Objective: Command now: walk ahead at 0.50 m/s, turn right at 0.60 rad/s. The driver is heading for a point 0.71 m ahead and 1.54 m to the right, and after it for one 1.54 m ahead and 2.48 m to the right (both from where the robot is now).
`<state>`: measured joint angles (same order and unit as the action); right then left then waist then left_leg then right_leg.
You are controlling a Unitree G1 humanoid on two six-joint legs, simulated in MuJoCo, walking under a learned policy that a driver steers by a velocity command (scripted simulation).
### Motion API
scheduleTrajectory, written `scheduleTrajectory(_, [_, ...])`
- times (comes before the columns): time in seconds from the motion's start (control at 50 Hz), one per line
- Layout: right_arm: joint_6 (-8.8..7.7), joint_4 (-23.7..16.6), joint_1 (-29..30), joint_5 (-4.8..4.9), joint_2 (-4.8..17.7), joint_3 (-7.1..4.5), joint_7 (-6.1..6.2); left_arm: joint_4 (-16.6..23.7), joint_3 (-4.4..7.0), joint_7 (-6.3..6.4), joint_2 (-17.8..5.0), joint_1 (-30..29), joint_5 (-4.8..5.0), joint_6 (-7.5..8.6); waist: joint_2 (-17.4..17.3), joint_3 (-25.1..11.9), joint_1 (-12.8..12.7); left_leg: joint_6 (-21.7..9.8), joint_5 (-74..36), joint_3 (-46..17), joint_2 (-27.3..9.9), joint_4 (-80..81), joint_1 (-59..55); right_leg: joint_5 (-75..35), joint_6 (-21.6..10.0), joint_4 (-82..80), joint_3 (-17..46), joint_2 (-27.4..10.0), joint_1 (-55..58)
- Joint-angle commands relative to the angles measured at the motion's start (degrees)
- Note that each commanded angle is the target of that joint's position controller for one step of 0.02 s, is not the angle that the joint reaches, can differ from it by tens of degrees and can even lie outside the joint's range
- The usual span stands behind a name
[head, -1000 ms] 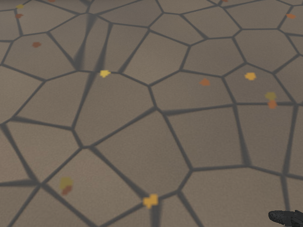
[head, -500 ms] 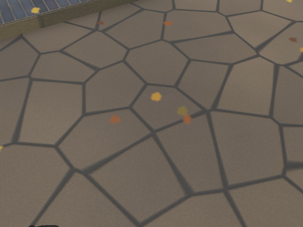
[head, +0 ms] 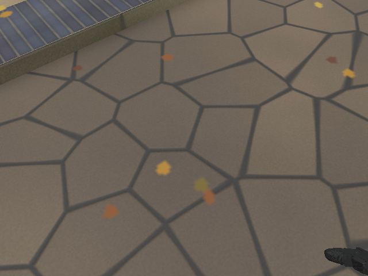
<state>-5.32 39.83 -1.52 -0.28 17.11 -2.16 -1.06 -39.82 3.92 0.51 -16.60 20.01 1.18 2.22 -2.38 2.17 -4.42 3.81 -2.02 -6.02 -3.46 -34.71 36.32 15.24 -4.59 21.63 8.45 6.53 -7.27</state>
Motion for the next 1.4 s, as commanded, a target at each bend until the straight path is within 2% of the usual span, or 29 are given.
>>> scheduleTrajectory(0.02, [-1.26, -4.92, 4.99, 0.63, 5.53, -1.55, -0.49, 2.29, 2.75, 0.52, -9.42, 1.02, 0.49, 0.39, 7.13, -1.46, 0.56, -0.78, -1.35, 1.09, 2.98, 4.91, -8.87, -7.65, -7.37, -3.04, 12.32, -13.09, -4.37])
scheduleTrajectory(0.1, [-2.17, -2.55, -4.90, 0.30, 8.04, -3.33, -0.32, 1.89, 2.03, 0.59, -6.85, 0.25, -0.13, -0.22, 9.54, -5.11, 5.76, -5.15, 4.93, 2.96, 3.00, 9.00, -21.82, -13.93, -4.37, 7.54, 13.83, -11.80, -1.58])
scheduleTrajectory(0.12, [-2.49, -1.82, -12.37, -0.81, 10.35, -4.03, -0.01, 2.38, 0.76, 0.35, -3.60, 0.69, -0.74, -0.03, 5.83, -12.06, 8.94, -8.81, 6.13, -3.55, -4.31, 7.63, -34.81, -10.87, -2.27, 20.86, 10.11, -8.87, -6.23])
scheduleTrajectory(0.14, [-1.85, 0.30, -19.47, -1.57, 15.46, -5.44, 0.04, 2.73, -0.34, 0.31, -0.21, 9.20, 0.59, 0.50, -10.65, -20.47, 7.08, -18.98, 16.73, -28.07, -16.93, 11.03, -55.31, 8.29, 2.69, 41.08, 2.07, -0.42, -25.56])
scheduleTrajectory(0.16, [-1.45, 1.64, -21.51, 0.46, 12.06, -4.99, -0.65, 2.01, -0.04, 0.50, -4.17, 9.69, 1.31, 0.85, -13.87, -19.47, 8.11, -20.85, 33.30, -42.10, -20.21, 17.45, -56.38, 18.07, 3.61, 50.40, 2.43, -2.28, -35.45])
scheduleTrajectory(0.18, [-1.22, 0.86, -18.37, 0.91, 8.05, -3.86, -0.49, 2.33, 1.03, 0.50, -8.31, 3.11, 1.30, 0.81, -7.03, -10.95, 9.56, -18.35, 36.40, -35.39, -17.75, 18.96, -49.51, 13.39, 3.68, 53.46, 3.08, -4.77, -38.49])
scheduleTrajectory(0.2, [-0.76, 0.33, -15.24, 0.28, 6.67, -3.25, -0.30, 3.45, 1.06, 0.60, -8.59, -2.02, 0.51, 0.75, -2.90, -6.48, 9.09, -16.49, 30.98, -27.45, -15.28, 19.12, -42.69, 9.53, 3.61, 52.89, 0.67, -6.73, -37.65])
scheduleTrajectory(0.24, [-0.54, 0.77, -12.21, -0.58, 4.51, -2.27, -0.04, 4.61, 1.01, 0.18, -6.82, -5.55, -0.62, 1.15, -2.43, -1.73, 6.55, -15.64, 19.40, -17.89, -11.10, 21.44, -32.58, 4.78, 3.24, 46.28, -0.34, -9.90, -34.05])
scheduleTrajectory(0.28, [-0.77, 1.47, -12.21, -0.19, 3.88, -2.03, 0.01, 3.99, 0.49, -0.28, -4.47, -4.08, -0.36, 1.13, -4.02, -2.04, 5.11, -15.80, 12.91, -13.04, -9.12, 23.37, -29.57, 3.67, 3.40, 41.38, -2.28, -11.04, -30.55])
scheduleTrajectory(0.4, [-0.32, 3.79, -14.86, 1.14, 8.63, -3.07, 0.39, 5.91, -1.36, -1.23, -1.35, -13.14, -0.86, 1.94, -2.22, -0.88, 7.40, -15.96, 3.35, -2.83, -7.96, 26.45, -27.28, -10.40, 4.75, 20.07, -6.20, -11.38, -26.79])
scheduleTrajectory(0.52, [1.10, 6.85, -20.14, 2.02, 10.17, -3.23, 0.45, 8.07, -0.99, -2.44, -3.09, -20.78, -0.01, 2.46, -2.61, 0.71, 9.01, -13.79, 1.63, -1.67, -10.56, 23.74, -32.54, -12.64, 3.28, 9.63, -7.46, -9.18, -22.75])
scheduleTrajectory(0.58, [1.95, 7.20, -19.04, 2.08, 10.55, -3.17, 0.91, 5.36, 0.85, -2.28, -6.44, -11.67, -0.55, 2.45, -1.99, -4.69, 2.84, -10.96, -14.88, 2.59, -8.53, 11.85, -33.48, -10.61, 0.04, 5.07, -10.42, -6.26, -7.84])
scheduleTrajectory(0.6, [1.85, 6.64, -18.97, 1.30, 8.64, -2.39, 1.18, 3.08, 2.18, -1.80, -9.31, -3.00, -0.71, 2.18, -0.36, -10.65, -0.95, -8.78, -14.19, 5.88, -5.83, 0.05, -28.18, -10.95, -2.21, 6.12, -7.45, -8.85, 5.04])
scheduleTrajectory(0.62, [0.93, 4.00, -22.21, -0.31, 3.84, -0.63, 1.17, 2.36, 3.51, -1.26, -15.64, 4.31, -1.56, 1.63, 11.64, -19.19, -1.35, -4.65, 5.13, 9.75, 0.60, -21.88, -8.61, -8.85, -10.00, 5.97, 15.01, -23.07, 25.52])
scheduleTrajectory(0.64, [-0.35, 3.92, -22.50, 0.11, 3.52, -0.30, 1.03, 1.45, 3.21, -1.60, -14.43, 6.05, -0.15, 1.35, 18.81, -22.69, -1.28, -3.45, 33.73, 4.41, 5.45, -33.59, 4.08, 1.43, -15.58, -2.92, 34.03, -27.56, 30.34])
scheduleTrajectory(0.66, [-1.36, 2.89, -18.51, 1.50, 8.40, -1.58, 0.52, 1.88, 1.98, -1.81, -10.95, 2.99, 0.00, 1.51, 13.50, -15.09, -1.47, -4.15, 31.91, 1.43, 1.90, -37.76, 10.42, 6.42, -13.51, -4.63, 29.99, -25.82, 25.24])
scheduleTrajectory(0.68, [-1.88, 1.90, -14.45, 2.04, 8.44, -1.56, 0.29, 2.53, 1.43, -1.82, -9.11, -0.27, -0.46, 1.65, 10.37, -9.63, -0.58, -4.87, 26.84, 2.27, -0.30, -36.40, 10.78, 3.51, -11.95, -5.24, 22.86, -23.19, 18.33])
scheduleTrajectory(0.72, [-1.71, 1.76, -12.93, 0.10, 7.68, -1.82, 0.58, 3.20, 0.71, -1.93, -6.72, -5.23, -1.24, 1.83, 6.20, -4.31, 2.96, -4.12, 20.36, 2.09, -2.97, -28.76, 5.20, -7.04, -10.39, -7.89, 15.10, -19.06, 5.94])
scheduleTrajectory(0.78, [-0.60, 1.34, -13.25, -0.47, 5.56, -1.55, 0.47, 3.12, 0.96, -1.39, -6.85, -6.64, -1.00, 2.04, 7.23, -3.66, 5.53, -2.00, 17.06, 2.84, -2.59, -22.50, -0.17, -13.90, -11.45, -10.80, 10.93, -16.95, -1.70])
scheduleTrajectory(0.88, [-0.51, -1.95, -1.68, -0.39, 3.10, -0.43, 0.25, 0.85, 2.18, 0.06, -9.74, -2.52, -0.26, 1.84, 5.97, -0.59, 2.40, -0.41, 0.51, 2.96, 0.47, -2.55, -4.84, -12.82, -8.90, -11.06, 5.75, -13.62, -7.51])
scheduleTrajectory(1.0, [-1.34, -4.11, 3.44, 0.68, 6.05, -1.33, -0.53, -1.39, 2.51, 0.66, -9.92, 2.22, 0.41, 0.96, 6.90, -0.70, 1.71, -2.11, 1.02, 0.57, 2.32, 6.25, -10.85, -7.78, -6.43, -4.53, 12.18, -15.90, -2.70])
scheduleTrajectory(1.06, [-1.84, -2.05, -5.82, 0.24, 8.39, -2.88, 0.10, -1.25, 1.76, 0.56, -7.39, 1.90, -0.09, 0.17, 7.51, -5.44, 6.53, -5.63, 6.15, 1.96, 1.62, 9.80, -26.07, -11.50, -3.42, 6.43, 11.89, -11.90, -3.99])
scheduleTrajectory(1.08, [-1.94, -1.28, -14.48, -0.55, 11.48, -3.78, 0.60, -0.10, 0.47, 0.37, -3.95, 1.84, -0.94, 0.30, 1.91, -13.41, 10.17, -9.09, 8.35, -6.44, -7.59, 8.49, -40.32, -4.65, -1.31, 22.04, 7.54, -8.15, -10.63])
scheduleTrajectory(1.1, [-0.87, 0.56, -19.28, -0.70, 15.68, -5.03, 0.57, 1.53, -0.62, 0.37, -0.47, 9.01, 0.65, 0.97, -16.06, -20.89, 7.53, -17.80, 21.38, -31.23, -20.04, 13.60, -57.58, 17.48, 2.36, 40.53, -0.20, -0.99, -29.96])
scheduleTrajectory(1.12, [-0.53, 0.15, -18.77, 0.40, 10.79, -4.02, 0.22, 0.51, 0.37, 0.55, -6.09, 8.41, 1.30, 1.14, -12.14, -17.60, 8.34, -17.69, 32.65, -37.36, -20.85, 16.94, -55.58, 17.98, 3.15, 49.01, 1.63, -5.31, -37.18])
scheduleTrajectory(1.14, [-0.35, -0.30, -16.45, 0.51, 7.40, -3.16, 0.42, 0.96, 1.34, 0.54, -9.24, 2.67, 1.17, 0.85, -6.49, -10.49, 9.47, -15.34, 31.16, -28.76, -18.47, 17.80, -49.16, 12.75, 3.51, 51.16, 1.14, -7.27, -39.00])
scheduleTrajectory(1.16, [-0.18, -0.50, -13.52, -0.02, 6.27, -2.72, 0.44, 1.38, 1.44, 0.67, -8.89, -0.12, 0.66, 0.51, -2.81, -6.74, 8.43, -14.05, 23.67, -21.45, -16.07, 18.58, -42.78, 8.62, 3.99, 50.54, -0.45, -9.16, -37.27])
scheduleTrajectory(1.22, [-0.37, 0.61, -10.08, -0.60, 3.95, -2.20, 0.60, 2.39, 1.42, 0.01, -5.76, -2.04, 0.54, -0.36, -4.92, -1.92, 5.57, -13.27, 11.52, -8.67, -11.58, 22.94, -31.89, 3.23, 4.34, 45.11, -1.74, -12.65, -32.07])
scheduleTrajectory(1.4, [-0.30, 3.88, -11.80, 0.44, 8.68, -3.94, 1.15, 6.73, -0.04, -2.30, -2.10, -13.41, 0.09, -0.41, -1.12, 0.82, 7.71, -13.12, -1.65, 9.76, -10.74, 26.75, -32.13, -15.51, 4.28, 22.15, -6.68, -12.68, -29.90])
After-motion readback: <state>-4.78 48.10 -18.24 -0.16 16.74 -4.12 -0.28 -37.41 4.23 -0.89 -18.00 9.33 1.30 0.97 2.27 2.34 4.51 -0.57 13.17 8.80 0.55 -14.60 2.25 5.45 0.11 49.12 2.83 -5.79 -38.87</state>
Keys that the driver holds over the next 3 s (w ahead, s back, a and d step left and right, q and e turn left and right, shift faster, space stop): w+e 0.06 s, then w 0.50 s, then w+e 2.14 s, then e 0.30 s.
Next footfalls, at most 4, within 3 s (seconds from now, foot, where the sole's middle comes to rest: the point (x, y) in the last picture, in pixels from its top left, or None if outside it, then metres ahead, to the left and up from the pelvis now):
0.12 left None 0.25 0.14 -0.78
0.60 right None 0.47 -0.15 -0.78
1.08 left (215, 196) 0.78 0.00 -0.78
1.58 right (307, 180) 0.87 -0.38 -0.78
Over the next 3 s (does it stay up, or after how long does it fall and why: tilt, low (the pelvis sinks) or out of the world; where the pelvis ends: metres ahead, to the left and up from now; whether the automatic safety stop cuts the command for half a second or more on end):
stays up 1.17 -0.84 -0.01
